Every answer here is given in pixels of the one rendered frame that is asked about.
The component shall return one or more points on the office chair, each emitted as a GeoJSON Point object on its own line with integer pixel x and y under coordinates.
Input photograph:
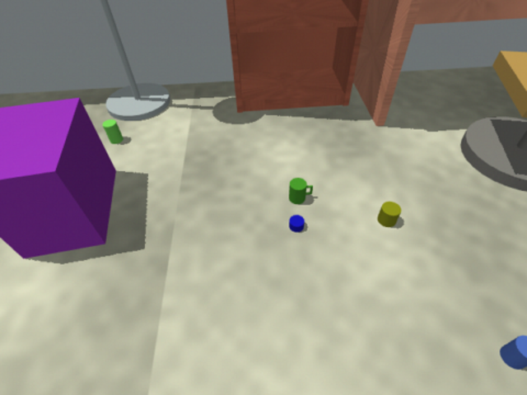
{"type": "Point", "coordinates": [497, 146]}

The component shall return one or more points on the coat stand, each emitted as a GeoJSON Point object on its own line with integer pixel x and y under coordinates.
{"type": "Point", "coordinates": [137, 101]}

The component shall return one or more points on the desk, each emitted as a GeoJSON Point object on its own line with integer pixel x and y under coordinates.
{"type": "Point", "coordinates": [387, 31]}

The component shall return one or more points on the bookshelf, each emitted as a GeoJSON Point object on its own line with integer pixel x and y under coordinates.
{"type": "Point", "coordinates": [294, 53]}

